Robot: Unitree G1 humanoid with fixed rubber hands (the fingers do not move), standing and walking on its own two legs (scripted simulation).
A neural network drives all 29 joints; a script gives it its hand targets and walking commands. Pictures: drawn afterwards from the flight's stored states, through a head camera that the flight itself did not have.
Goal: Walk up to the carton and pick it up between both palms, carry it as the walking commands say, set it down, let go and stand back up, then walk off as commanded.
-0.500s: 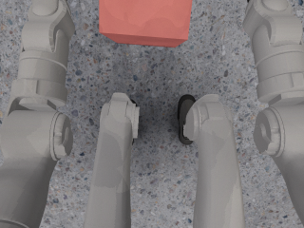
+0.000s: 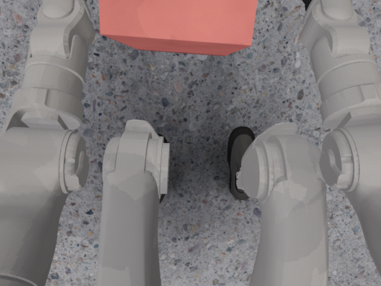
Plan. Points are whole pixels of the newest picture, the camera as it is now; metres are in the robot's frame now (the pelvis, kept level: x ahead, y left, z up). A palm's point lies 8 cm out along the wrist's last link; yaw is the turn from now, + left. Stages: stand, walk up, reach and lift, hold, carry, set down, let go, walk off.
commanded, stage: reach and lift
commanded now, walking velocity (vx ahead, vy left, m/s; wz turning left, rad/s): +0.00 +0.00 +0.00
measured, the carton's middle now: out of the picture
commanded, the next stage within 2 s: none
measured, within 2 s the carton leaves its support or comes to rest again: leaves its support in 1.70 s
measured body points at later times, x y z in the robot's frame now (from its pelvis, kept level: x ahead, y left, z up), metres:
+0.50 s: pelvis +0.00 +0.00 -0.03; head +0.38 +0.01 +0.20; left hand +0.54 +0.19 -0.23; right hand +0.55 -0.18 -0.22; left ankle +0.11 +0.12 -0.36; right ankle +0.13 -0.12 -0.36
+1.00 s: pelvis +0.00 +0.00 -0.02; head +0.38 +0.02 +0.21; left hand +0.54 +0.18 -0.23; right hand +0.56 -0.13 -0.22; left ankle +0.11 +0.12 -0.36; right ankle +0.13 -0.12 -0.36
